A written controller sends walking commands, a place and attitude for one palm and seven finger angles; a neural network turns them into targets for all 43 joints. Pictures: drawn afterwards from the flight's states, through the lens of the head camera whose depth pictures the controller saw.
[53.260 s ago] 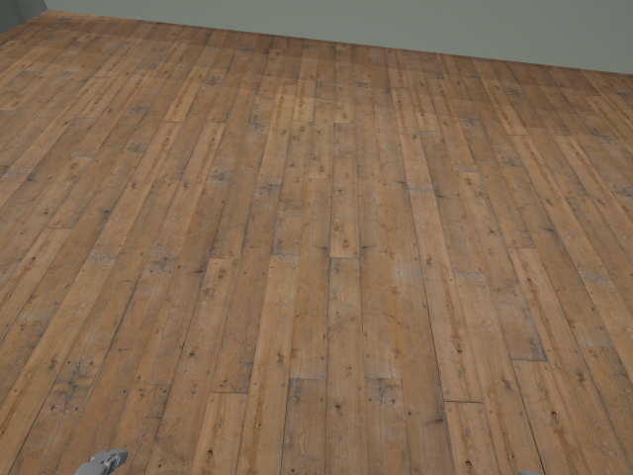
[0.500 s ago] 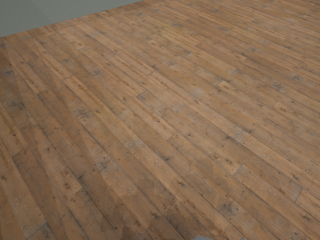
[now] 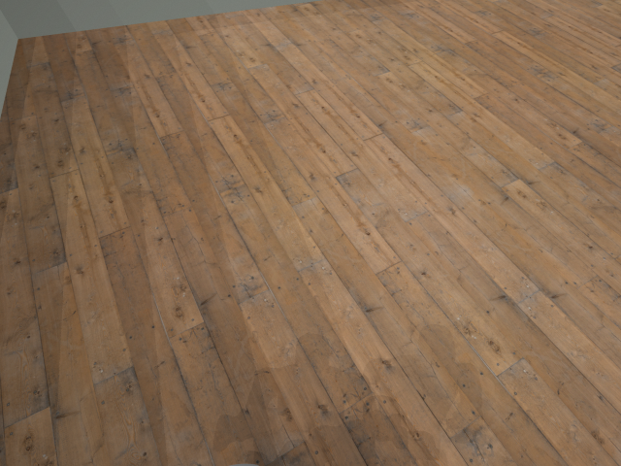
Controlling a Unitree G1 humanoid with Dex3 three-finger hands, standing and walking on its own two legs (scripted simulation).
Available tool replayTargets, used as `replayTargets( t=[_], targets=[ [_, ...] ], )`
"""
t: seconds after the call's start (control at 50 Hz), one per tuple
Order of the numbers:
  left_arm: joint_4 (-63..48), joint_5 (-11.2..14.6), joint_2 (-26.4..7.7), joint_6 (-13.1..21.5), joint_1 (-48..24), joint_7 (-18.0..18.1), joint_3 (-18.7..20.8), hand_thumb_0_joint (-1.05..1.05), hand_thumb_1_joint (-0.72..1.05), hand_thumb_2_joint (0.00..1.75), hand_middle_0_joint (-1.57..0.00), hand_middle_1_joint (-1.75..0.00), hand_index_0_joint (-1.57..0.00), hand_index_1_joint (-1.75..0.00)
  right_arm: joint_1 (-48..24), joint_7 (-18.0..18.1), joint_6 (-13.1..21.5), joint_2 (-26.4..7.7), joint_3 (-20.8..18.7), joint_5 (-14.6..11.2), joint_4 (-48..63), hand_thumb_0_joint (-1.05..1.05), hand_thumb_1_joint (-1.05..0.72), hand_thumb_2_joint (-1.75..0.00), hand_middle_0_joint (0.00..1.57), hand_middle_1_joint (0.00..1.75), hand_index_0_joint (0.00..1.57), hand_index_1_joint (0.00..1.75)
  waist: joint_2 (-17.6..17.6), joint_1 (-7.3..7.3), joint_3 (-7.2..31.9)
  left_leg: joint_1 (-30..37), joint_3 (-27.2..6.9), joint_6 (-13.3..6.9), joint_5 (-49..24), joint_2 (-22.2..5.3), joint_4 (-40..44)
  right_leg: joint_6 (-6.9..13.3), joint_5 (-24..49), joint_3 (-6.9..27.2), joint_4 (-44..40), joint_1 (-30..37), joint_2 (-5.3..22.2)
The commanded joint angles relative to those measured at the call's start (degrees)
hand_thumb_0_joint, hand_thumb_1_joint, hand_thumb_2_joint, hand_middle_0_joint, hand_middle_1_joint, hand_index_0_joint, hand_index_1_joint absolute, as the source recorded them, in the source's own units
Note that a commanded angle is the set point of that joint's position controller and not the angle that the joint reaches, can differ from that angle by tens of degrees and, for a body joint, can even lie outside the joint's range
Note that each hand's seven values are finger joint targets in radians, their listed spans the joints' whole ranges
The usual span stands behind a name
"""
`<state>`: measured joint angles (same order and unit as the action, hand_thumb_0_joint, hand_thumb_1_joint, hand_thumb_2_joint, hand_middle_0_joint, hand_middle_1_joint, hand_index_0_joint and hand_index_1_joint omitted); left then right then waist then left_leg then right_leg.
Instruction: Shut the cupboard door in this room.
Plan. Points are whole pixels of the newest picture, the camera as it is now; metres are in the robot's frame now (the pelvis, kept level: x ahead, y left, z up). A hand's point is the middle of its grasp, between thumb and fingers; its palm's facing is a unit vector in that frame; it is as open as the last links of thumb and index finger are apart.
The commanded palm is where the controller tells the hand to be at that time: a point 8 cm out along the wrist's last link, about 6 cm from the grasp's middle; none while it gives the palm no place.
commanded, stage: turn or walk to find it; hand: left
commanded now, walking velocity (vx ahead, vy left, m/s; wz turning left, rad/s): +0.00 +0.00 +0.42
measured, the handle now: out of the picture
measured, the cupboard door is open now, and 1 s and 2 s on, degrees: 46 46 46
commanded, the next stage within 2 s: none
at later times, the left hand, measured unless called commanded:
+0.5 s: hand out of the picture +0.07 +0.18 -0.14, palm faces +0.21 -0.94 -0.26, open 7.3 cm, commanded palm none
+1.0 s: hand out of the picture -0.05 +0.24 -0.17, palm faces +0.46 -0.86 -0.23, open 7.4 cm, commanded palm none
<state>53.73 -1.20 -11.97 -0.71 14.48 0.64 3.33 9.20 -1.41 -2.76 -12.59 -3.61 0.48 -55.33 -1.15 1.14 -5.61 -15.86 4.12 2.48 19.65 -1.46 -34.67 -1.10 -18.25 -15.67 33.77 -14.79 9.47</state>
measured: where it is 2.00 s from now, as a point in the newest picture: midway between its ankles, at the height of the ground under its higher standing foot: outside the picture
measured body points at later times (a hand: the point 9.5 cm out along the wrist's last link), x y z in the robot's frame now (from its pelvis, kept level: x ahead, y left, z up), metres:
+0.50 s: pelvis +0.01 -0.02 +0.00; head +0.05 -0.04 +0.45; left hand +0.06 +0.23 -0.12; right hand +0.11 -0.26 -0.16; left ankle -0.04 +0.11 -0.68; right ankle +0.04 -0.12 -0.73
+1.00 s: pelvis +0.00 +0.03 +0.01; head +0.03 +0.07 +0.45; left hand -0.07 +0.28 -0.15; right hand +0.19 -0.16 -0.12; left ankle -0.04 +0.10 -0.73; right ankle +0.04 -0.13 -0.66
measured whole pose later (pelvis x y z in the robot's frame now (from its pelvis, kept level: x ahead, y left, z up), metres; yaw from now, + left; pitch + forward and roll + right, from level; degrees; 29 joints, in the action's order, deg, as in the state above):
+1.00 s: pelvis +0.00 +0.03 +0.01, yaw +24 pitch +1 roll -2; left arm 56.0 -0.6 -14.8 -3.3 12.4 0.4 4.0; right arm 8.4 0.2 -0.6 -11.0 -2.6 1.0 -53.8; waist -1.4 1.3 -4.9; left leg -13.7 1.3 -2.6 16.1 0.0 -29.1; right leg -4.7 -26.2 -4.0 61.0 -26.4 5.6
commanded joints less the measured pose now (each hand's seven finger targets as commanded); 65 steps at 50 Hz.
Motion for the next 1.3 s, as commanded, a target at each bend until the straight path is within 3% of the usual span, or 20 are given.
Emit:
replayTargets(
  t=[0.0, 0.04, 0.12, 0.28, 0.34, 0.36, 0.38, 0.4, 0.42, 0.52, 0.66, 0.76, 0.78, 0.8, 0.82, 0.94, 1.2, 1.24, 1.26, 1.28],
  targets=[
    [-5.8, 0.5, -4.9, -0.2, -0.6, 0.1, 1.2, 0.0, 0.9, 0.9, -0.2, -0.3, -0.2, -0.3, 8.1, 1.2, 2.1, -14.7, -3.2, 0.3, 3.4, 0.0, -0.9, -0.9, 0.2, 0.3, 0.2, 0.3, 19.0, -4.27, 11.0, 16.9, -26.1, -13.6, -37.1, -23.5, 16.6, -3.9, -20.7, 6.1, 21.0, -17.8, -2.3],
    [-5.1, 0.3, -5.3, -0.7, -6.2, 0.4, 1.4, 0.0, 0.9, 0.9, -0.2, -0.3, -0.2, -0.3, 7.3, 2.5, 2.2, -12.4, -2.8, 0.7, 2.5, 0.0, -0.9, -0.9, 0.2, 0.3, 0.2, 0.3, 15.3, -4.7, 8.3, 12.1, -24.1, -15.2, -31.8, -19.8, 15.7, -3.4, -15.9, 13.1, 29.2, -19.6, -2.1],
    [-2.3, 0.5, -5.4, -0.6, -3.4, -0.5, 1.4, 0.0, 0.9, 0.9, -0.2, -0.3, -0.2, -0.3, 2.5, 2.9, 2.8, -9.2, -1.5, 0.6, 3.5, 0.0, -0.9, -0.9, 0.2, 0.3, 0.2, 0.3, 8.9, -1.48, 7.3, 11.5, -14.6, -11.6, -36.0, -12.5, 14.0, -3.9, -6.9, 13.1, 28.0, -17.1, -3.3],
    [-4.0, 0.8, -4.3, -0.4, -4.9, -0.2, 0.8, 0.0, 0.9, 0.9, -0.2, -0.3, -0.2, -0.3, 2.4, 2.4, 2.0, -9.8, -2.5, 1.0, 4.0, 0.0, -0.9, -0.9, 0.2, 0.3, 0.2, 0.3, 11.7, -2.15, 7.4, 7.6, -18.5, -11.6, -33.7, -11.1, 11.7, -3.8, -6.9, 11.2, 9.7, -7.9, -7.0],
    [-3.1, 0.9, -5.1, 0.5, -0.1, 0.1, 1.1, 0.0, 0.9, 0.9, -0.2, -0.3, -0.2, -0.3, 0.9, 2.2, 1.7, -9.3, -2.6, 0.6, 4.7, 0.0, -0.9, -0.9, 0.2, 0.3, 0.2, 0.3, 9.7, 0.36, 8.5, 2.0, -19.0, -9.0, -29.0, -8.8, 7.1, -3.2, 3.9, 10.3, -5.1, 3.1, -7.6],
    [-2.7, 0.6, -6.8, 1.2, 1.9, 0.3, 1.5, 0.0, 0.9, 0.9, -0.2, -0.3, -0.2, -0.3, 1.1, 1.9, 1.9, -7.7, -2.5, 0.3, 5.0, 0.0, -0.9, -0.9, 0.2, 0.3, 0.2, 0.3, 5.3, 1.23, 9.6, -2.4, -17.3, -6.2, -21.5, -5.9, 2.8, -2.4, 10.0, 12.8, -12.1, 10.0, -4.4],
    [-2.6, -0.3, -11.9, 1.8, 3.5, 0.9, 2.4, 0.0, 0.9, 0.9, -0.2, -0.3, -0.2, -0.3, 2.4, 1.5, 2.1, -4.0, -1.9, -0.3, 6.0, 0.0, -0.9, -0.9, 0.2, 0.3, 0.2, 0.3, -9.6, 1.61, 11.3, -13.2, -9.3, -2.1, -4.0, 1.5, -8.8, 2.3, 18.0, 26.2, -14.8, 18.3, 9.6],
    [-3.2, -0.3, -14.3, 1.5, 4.1, 0.9, 2.6, 0.0, 0.9, 0.9, -0.2, -0.3, -0.2, -0.3, 0.8, 1.5, 1.7, -4.1, -2.1, -0.1, 7.4, 0.0, -0.9, -0.9, 0.2, 0.3, 0.2, 0.3, -13.5, 2.39, 9.3, -15.0, -7.0, -0.8, 16.2, 4.6, -20.6, 8.7, 24.3, 32.4, -15.9, 12.4, 19.2],
    [-3.5, 0.1, -12.4, 1.6, 2.9, 1.3, 2.9, 0.0, 0.9, 0.9, -0.2, -0.3, -0.2, -0.3, 0.8, 1.7, 0.3, -5.7, -2.6, 0.4, 6.5, 0.0, -0.9, -0.9, 0.2, 0.3, 0.2, 0.3, -14.2, 2.02, 8.0, -14.4, -10.3, -1.0, 15.1, 2.6, -29.2, 9.9, 19.8, 32.5, -17.6, 6.7, 18.5],
    [-5.8, -0.2, -8.0, 1.5, -4.5, 1.2, 1.8, 0.0, 0.9, 0.9, -0.2, -0.3, -0.2, -0.3, 2.7, 0.3, -0.3, -4.1, -2.3, 0.5, 3.2, 0.0, -0.9, -0.9, 0.2, 0.3, 0.2, 0.3, -8.9, -1.64, 3.5, -13.7, -6.5, 0.9, 2.8, -0.1, -33.6, 6.4, 12.9, 16.0, -16.9, 1.8, 9.2],
    [-3.0, -0.6, -11.5, 1.3, 3.3, 0.8, 2.9, 0.0, 0.9, 0.9, -0.2, -0.3, -0.2, -0.3, -3.5, 0.3, 0.7, -2.2, -0.6, 0.0, 5.0, 0.0, -0.9, -0.9, 0.2, 0.3, 0.2, 0.3, -10.1, 2.57, 6.4, -9.8, -0.7, 1.1, 7.3, 0.7, -11.8, 8.2, 28.3, 12.9, -12.1, 10.8, 10.8],
    [-2.5, 0.2, -11.9, 0.7, 1.2, 0.6, 3.2, 0.0, 0.9, 0.9, -0.2, -0.3, -0.2, -0.3, 2.5, 0.4, 1.9, -4.0, -0.7, 0.0, 3.7, 0.0, -0.9, -0.9, 0.2, 0.3, 0.2, 0.3, -7.1, -1.37, 10.2, 5.5, 1.0, -0.5, -6.8, 0.6, 9.7, 3.0, 24.5, 7.4, -1.8, 5.7, 9.6],
    [-3.5, 0.6, -9.6, 0.3, 1.8, 0.4, 2.9, 0.0, 0.9, 0.9, -0.2, -0.3, -0.2, -0.3, 4.7, 0.6, 2.5, -8.3, -1.8, 0.4, 3.8, 0.0, -0.9, -0.9, 0.2, 0.3, 0.2, 0.3, 3.1, -2.65, 12.6, 15.0, -8.5, -3.8, -16.8, -7.0, 13.3, -0.4, 14.0, 4.6, 7.3, -3.9, 5.5],
    [-5.3, 0.8, -5.6, 0.1, 0.7, -0.1, 1.4, 0.0, 0.9, 0.9, -0.2, -0.3, -0.2, -0.3, 7.7, 1.0, 2.5, -14.2, -3.2, 0.5, 3.9, 0.0, -0.9, -0.9, 0.2, 0.3, 0.2, 0.3, 18.6, -4.3, 12.4, 20.1, -26.3, -12.1, -37.0, -21.6, 14.8, -4.2, -17.5, 4.1, 18.8, -17.8, -2.1],
    [-5.8, 0.2, -5.9, -0.6, -3.6, 0.6, 0.8, 0.0, 0.9, 0.9, -0.2, -0.3, -0.2, -0.3, 9.8, 1.6, 2.1, -14.5, -3.3, 0.3, 2.5, 0.0, -0.9, -0.9, 0.2, 0.3, 0.2, 0.3, 16.5, -5.86, 11.9, 16.6, -25.9, -15.5, -37.4, -23.0, 14.6, -3.5, -20.9, 10.5, 25.3, -17.6, -2.0],
    [-2.0, 0.5, -5.7, -0.8, -2.5, -0.4, 1.3, 0.0, 0.9, 0.9, -0.2, -0.3, -0.2, -0.3, 2.0, 2.8, 2.8, -9.3, -1.5, 0.5, 3.8, 0.0, -0.9, -0.9, 0.2, 0.3, 0.2, 0.3, 8.6, -1.34, 7.4, 11.0, -14.6, -11.7, -34.4, -12.4, 14.5, -4.1, -6.3, 13.4, 28.5, -16.5, -3.4],
    [-4.4, 1.0, -4.7, 0.1, -3.5, 0.3, 0.9, 0.0, 0.9, 0.9, -0.2, -0.3, -0.2, -0.3, 2.8, 2.4, 1.9, -9.3, -2.7, 0.8, 4.4, 0.0, -0.9, -0.9, 0.2, 0.3, 0.2, 0.3, 10.2, -1.0, 9.0, 5.3, -22.0, -10.9, -34.2, -9.5, 9.1, -3.0, -1.0, 11.7, 0.4, -1.3, -8.3],
    [-3.6, 0.7, -7.3, 1.3, 0.4, 0.7, 1.4, 0.0, 0.9, 0.9, -0.2, -0.3, -0.2, -0.3, 3.0, 2.0, 2.1, -6.8, -2.4, 0.1, 4.6, 0.0, -0.9, -0.9, 0.2, 0.3, 0.2, 0.3, 4.2, 0.91, 11.1, -2.9, -19.6, -6.2, -22.7, -5.0, 2.1, -1.6, 11.4, 15.6, -13.4, 12.1, -3.3],
    [-3.3, -0.2, -12.1, 1.8, 2.3, 1.2, 2.3, 0.0, 0.9, 0.9, -0.2, -0.3, -0.2, -0.3, 3.5, 1.6, 2.4, -3.4, -1.8, -0.4, 5.8, 0.0, -0.9, -0.9, 0.2, 0.3, 0.2, 0.3, -10.4, 1.39, 12.3, -13.9, -10.1, -1.9, -2.4, 3.0, -9.1, 3.7, 20.5, 28.8, -14.8, 19.6, 11.0],
    [-3.9, 0.0, -13.5, 1.5, 2.5, 1.1, 2.4, 0.0, 0.9, 0.9, -0.2, -0.3, -0.2, -0.3, 2.2, 1.7, 1.8, -4.1, -2.2, 0.1, 6.7, 0.0, -0.9, -0.9, 0.2, 0.3, 0.2, 0.3, -11.5, 1.88, 9.7, -15.4, -8.0, -0.8, 15.8, 4.9, -20.2, 10.0, 26.5, 32.3, -15.3, 13.2, 19.4]
  ],
)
